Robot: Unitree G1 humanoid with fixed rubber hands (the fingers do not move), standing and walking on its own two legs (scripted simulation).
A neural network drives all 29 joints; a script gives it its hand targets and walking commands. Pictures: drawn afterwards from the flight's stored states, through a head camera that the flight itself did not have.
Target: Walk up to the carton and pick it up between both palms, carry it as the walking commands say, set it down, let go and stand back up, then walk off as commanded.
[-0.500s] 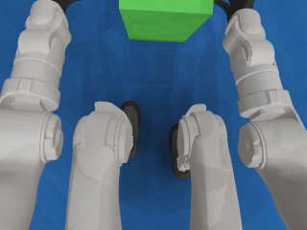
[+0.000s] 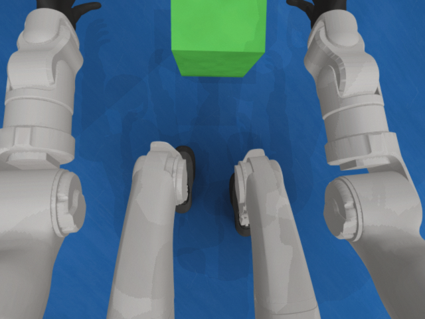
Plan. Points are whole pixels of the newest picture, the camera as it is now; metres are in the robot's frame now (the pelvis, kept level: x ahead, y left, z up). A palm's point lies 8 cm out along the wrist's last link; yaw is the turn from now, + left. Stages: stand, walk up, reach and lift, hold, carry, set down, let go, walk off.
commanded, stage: set down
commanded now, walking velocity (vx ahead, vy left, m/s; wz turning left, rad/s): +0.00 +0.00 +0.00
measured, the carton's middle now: (215, 35) +0.60 +0.00 -0.38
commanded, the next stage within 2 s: let go in 0.62 s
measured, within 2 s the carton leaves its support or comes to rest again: neither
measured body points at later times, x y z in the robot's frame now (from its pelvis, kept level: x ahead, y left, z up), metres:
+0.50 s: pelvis +0.02 +0.01 +0.13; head +0.33 +0.02 +0.45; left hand +0.54 +0.23 +0.03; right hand +0.55 -0.15 +0.05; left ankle +0.18 +0.08 -0.47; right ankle +0.10 -0.11 -0.47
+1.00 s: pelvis +0.12 +0.00 +0.21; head +0.33 +0.00 +0.61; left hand +0.46 +0.22 +0.08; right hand +0.46 -0.21 +0.10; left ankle +0.18 +0.08 -0.47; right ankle +0.10 -0.11 -0.47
